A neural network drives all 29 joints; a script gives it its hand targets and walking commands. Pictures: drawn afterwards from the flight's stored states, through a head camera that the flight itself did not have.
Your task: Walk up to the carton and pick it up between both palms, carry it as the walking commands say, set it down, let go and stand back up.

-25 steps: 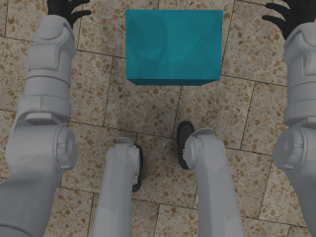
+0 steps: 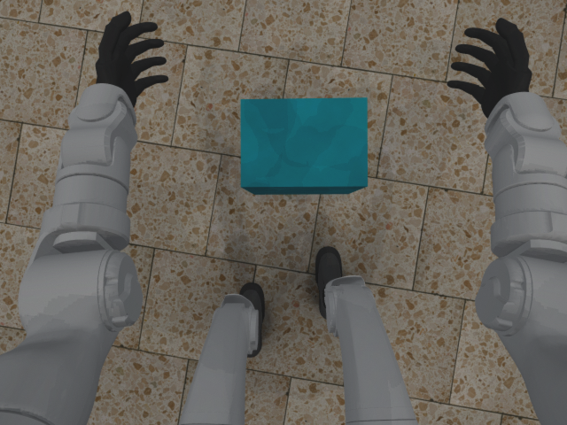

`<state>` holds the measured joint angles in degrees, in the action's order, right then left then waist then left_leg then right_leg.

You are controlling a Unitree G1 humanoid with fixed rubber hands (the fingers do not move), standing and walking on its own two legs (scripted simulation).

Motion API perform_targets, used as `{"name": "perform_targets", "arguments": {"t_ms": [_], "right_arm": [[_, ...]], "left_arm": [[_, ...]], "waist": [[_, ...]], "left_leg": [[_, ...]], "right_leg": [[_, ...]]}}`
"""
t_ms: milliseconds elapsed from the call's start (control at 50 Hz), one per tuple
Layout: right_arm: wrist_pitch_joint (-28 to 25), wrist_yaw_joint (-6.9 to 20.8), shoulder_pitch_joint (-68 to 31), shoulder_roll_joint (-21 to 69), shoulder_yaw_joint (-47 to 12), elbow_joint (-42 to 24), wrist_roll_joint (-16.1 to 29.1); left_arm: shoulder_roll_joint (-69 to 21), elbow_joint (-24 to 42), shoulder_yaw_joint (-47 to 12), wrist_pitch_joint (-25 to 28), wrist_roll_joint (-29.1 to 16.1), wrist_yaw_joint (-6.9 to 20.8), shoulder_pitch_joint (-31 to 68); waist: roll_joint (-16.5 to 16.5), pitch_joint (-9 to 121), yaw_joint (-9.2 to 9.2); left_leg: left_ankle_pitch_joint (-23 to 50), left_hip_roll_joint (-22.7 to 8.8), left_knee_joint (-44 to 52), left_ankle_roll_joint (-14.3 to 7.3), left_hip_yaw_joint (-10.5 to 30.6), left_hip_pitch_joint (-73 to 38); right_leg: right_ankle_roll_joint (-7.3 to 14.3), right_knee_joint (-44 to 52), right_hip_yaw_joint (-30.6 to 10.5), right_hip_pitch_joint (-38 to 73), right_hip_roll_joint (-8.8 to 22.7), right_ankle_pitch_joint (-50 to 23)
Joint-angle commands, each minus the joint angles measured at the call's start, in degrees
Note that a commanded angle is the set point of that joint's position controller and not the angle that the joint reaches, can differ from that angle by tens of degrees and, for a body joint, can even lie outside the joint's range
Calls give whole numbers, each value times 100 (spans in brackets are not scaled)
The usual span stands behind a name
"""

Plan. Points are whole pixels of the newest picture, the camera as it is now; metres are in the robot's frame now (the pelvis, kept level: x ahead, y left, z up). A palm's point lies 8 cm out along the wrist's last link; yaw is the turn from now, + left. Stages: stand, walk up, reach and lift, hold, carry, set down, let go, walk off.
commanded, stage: set down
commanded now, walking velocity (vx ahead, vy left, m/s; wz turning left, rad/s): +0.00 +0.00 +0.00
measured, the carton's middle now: (302, 153) +0.51 -0.06 -0.53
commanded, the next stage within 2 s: let go in 0.04 s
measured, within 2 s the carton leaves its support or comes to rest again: neither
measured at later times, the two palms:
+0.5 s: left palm (65, 187) +0.40 +0.20 -0.02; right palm (539, 187) +0.36 -0.27 -0.03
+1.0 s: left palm out of the picture +0.27 +0.24 +0.05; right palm (562, 347) +0.23 -0.23 +0.05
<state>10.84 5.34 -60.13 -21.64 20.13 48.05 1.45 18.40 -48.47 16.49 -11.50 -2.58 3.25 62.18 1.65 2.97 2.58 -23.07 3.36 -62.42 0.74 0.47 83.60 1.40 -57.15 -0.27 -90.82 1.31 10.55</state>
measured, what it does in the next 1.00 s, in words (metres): rises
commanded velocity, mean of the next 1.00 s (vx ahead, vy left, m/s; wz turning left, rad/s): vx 0.00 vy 0.00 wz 0.00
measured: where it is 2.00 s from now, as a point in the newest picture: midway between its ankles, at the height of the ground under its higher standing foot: (290, 313)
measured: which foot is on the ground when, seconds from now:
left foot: down 0.00-1.00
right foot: down 0.00-1.00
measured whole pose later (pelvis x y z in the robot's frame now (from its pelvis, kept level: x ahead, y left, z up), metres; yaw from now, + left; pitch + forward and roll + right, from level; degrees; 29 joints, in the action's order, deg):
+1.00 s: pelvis +0.09 +0.02 +0.12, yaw -3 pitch +1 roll -1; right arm 3.8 4.0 14.2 -12.4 2.9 23.5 -0.1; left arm 11.3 -26.3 2.3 -2.6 0.8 3.2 -11.8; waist 1.9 -3.5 0.5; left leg -20.0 0.7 -27.2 -1.2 2.5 8.2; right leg -0.1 -24.3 1.1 -15.6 -0.9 9.7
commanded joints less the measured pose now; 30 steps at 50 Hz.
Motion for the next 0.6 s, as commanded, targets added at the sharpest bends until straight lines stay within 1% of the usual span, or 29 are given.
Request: {"name": "perform_targets", "arguments": {"t_ms": [0,60,120,180,220,240,260,300,360,440,480,540,580], "right_arm": [[-188,-21,-1079,-491,124,-404,-140],[-242,-61,-779,-369,246,-347,-329],[-286,-86,-497,-330,339,-554,-549],[-269,-4,-74,-456,280,-1043,-691],[-232,46,817,-462,132,-1454,-773],[-218,60,1184,-463,41,-1682,-767],[-216,76,1440,-450,-75,-1926,-705],[-238,109,1841,-409,-319,-2338,-482],[-310,139,2595,-287,-579,-2523,-195],[-476,101,3456,-46,-846,-2249,26],[-580,62,3887,85,-979,-2092,36],[-718,-20,4541,215,-1089,-2010,-58],[-800,-71,4999,276,-1126,-2078,-114]], "left_arm": [[577,309,171,213,189,60,1111],[547,145,292,287,391,79,795],[555,313,314,342,540,38,452],[547,877,211,317,565,-125,-70],[555,1407,-20,295,490,-186,-798],[554,1701,-123,288,448,-202,-1074],[534,1978,-190,287,428,-220,-1328],[436,2425,-313,294,395,-246,-1815],[277,2613,-475,343,279,-208,-2576],[165,2265,-535,524,205,-75,-3310],[45,2015,-601,630,205,-18,-3755],[-85,1814,-695,776,221,2,-4431],[-136,1849,-767,878,246,-13,-4853]], "waist": [[-340,4766,86],[-348,4809,75],[-334,5222,86],[-261,6071,120],[-208,6639,176],[-182,6690,173],[-171,6611,123],[-154,6265,29],[-211,5532,9],[-273,4013,-32],[-249,3345,-71],[-186,2603,-89],[-136,2308,-91]], "left_leg": [[665,58,1108,78,-116,172],[832,74,1211,101,-122,240],[1037,89,1233,109,-109,90],[1442,88,1283,133,-78,-579],[1839,104,1353,168,-77,-1133],[1949,119,1401,179,-68,-1320],[1983,137,1472,177,-50,-1468],[1901,160,1636,151,-7,-1723],[1613,161,1871,110,38,-1898],[989,78,2259,85,106,-2167],[796,13,2462,95,151,-2487],[685,-72,2771,106,200,-3111],[749,-109,2949,94,220,-3598]], "right_leg": [[-129,33,-338,5816,-66,-1755],[-141,99,-365,6121,-62,-2082],[-124,32,-399,6559,-66,-2516],[-90,-36,-373,7169,-105,-3007],[-62,-24,-365,7822,-154,-3539],[-48,2,-380,8042,-178,-3714],[-30,46,-409,8181,-189,-3782],[-7,201,-456,8334,-196,-3712],[-11,520,-495,8512,-174,-3452],[-75,1054,-505,8314,-91,-2517],[-105,1319,-476,8150,-73,-2010],[-127,1682,-405,8053,-104,-1460],[-135,1870,-351,8137,-144,-1322]]}}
